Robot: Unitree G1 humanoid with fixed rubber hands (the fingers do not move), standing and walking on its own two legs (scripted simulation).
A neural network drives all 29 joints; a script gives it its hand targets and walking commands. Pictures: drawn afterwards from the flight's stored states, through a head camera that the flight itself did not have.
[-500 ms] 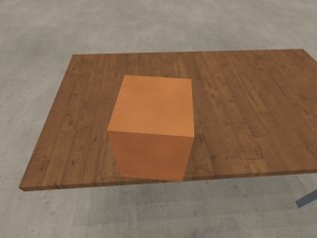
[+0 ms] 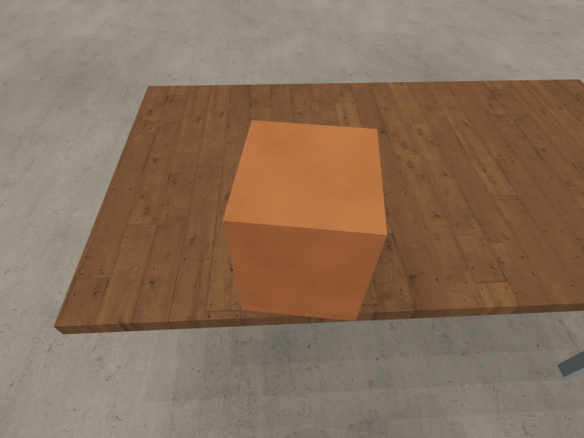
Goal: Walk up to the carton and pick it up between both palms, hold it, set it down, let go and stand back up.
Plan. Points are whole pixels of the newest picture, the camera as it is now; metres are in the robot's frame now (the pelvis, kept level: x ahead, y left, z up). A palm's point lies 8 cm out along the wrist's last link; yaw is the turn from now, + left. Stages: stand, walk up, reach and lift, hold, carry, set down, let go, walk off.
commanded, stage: walk up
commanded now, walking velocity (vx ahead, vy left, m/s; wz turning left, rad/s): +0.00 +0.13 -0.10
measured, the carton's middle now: (305, 224) +0.43 -0.02 +0.01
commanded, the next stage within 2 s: stand in 0.58 s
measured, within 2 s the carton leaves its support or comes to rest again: neither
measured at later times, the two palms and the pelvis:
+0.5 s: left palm out of the picture +0.07 +0.24 -0.13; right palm out of the picture -0.03 -0.17 -0.13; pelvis +0.01 +0.03 +0.02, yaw -3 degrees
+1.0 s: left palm out of the picture -0.02 +0.21 -0.13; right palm out of the picture -0.02 -0.18 -0.13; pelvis +0.02 +0.02 +0.02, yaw -2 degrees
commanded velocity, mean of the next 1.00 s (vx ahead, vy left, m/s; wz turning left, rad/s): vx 0.00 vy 0.02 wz -0.01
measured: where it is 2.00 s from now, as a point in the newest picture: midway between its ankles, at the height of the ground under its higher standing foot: outside the picture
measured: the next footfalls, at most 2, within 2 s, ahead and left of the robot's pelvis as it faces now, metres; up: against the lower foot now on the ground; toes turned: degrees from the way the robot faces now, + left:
right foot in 0.42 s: -0.01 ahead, -0.07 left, +0.00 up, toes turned -5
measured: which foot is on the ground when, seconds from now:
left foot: down 0.00-1.00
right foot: down 0.00-0.04, up 0.06-0.40, down 0.42-1.00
